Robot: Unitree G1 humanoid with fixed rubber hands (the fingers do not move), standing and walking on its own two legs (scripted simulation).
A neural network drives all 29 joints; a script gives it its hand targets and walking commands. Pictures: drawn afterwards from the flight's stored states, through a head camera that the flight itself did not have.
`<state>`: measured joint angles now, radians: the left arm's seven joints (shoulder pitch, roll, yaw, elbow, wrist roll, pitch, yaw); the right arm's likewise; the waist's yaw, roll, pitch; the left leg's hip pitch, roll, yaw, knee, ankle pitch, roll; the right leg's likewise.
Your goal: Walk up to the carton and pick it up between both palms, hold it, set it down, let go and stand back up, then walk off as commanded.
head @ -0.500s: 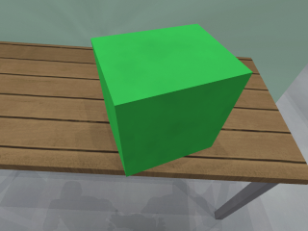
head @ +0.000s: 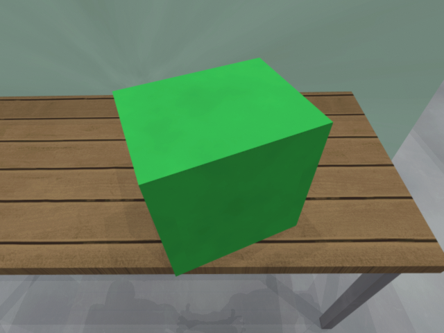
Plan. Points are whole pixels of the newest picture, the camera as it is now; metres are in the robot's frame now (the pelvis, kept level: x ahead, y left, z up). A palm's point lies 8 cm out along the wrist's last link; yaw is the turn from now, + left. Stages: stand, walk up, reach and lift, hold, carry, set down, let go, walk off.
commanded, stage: walk up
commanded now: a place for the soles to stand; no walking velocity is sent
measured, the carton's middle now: (217, 168) +0.42 +0.01 +0.08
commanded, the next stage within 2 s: stand in 0.48 s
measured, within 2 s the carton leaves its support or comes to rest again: neither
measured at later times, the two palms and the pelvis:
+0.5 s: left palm out of the picture +0.09 +0.27 -0.11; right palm out of the picture +0.05 -0.30 -0.13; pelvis +0.00 -0.01 +0.00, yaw +0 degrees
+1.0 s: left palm out of the picture +0.16 +0.25 -0.09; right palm out of the picture +0.14 -0.29 -0.11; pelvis -0.02 -0.01 -0.02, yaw +0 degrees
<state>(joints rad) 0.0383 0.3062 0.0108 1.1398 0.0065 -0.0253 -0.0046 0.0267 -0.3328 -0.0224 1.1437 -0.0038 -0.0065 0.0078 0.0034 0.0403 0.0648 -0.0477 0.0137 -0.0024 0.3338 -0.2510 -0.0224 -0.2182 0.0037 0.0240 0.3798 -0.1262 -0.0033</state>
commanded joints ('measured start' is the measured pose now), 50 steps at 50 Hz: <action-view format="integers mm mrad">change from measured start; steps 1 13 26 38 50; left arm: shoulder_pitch -49 -42 -39 -275 57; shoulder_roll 235 238 234 215 116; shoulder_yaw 43 55 60 114 131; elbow -61 -63 -71 -564 -896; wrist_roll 0 -1 -1 54 98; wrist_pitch -24 -18 -10 440 565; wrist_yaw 16 16 10 28 53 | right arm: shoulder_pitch -31 2 33 -221 47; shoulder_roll -207 -206 -211 -205 -304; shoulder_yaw -32 -29 -25 -153 -151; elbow -50 -31 -32 -351 -446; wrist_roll -2 -8 -9 -103 24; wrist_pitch -19 -12 -14 -66 -31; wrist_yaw -12 -12 -14 81 113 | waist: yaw -7 -8 -8 -23 -10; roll -70 -61 -41 -85 -68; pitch -146 -115 -79 -35 -138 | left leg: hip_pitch -41 -51 -72 -488 -267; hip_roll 104 102 108 24 -1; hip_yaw -63 -57 -62 118 63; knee -67 -62 -75 162 121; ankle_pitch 141 77 37 -203 138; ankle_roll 36 37 47 25 -43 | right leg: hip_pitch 135 116 94 193 292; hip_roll -133 -132 -116 -2 40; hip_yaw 114 132 130 -65 -62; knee -53 -88 -91 179 103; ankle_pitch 208 104 31 -208 193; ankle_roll -19 -19 -21 -33 -38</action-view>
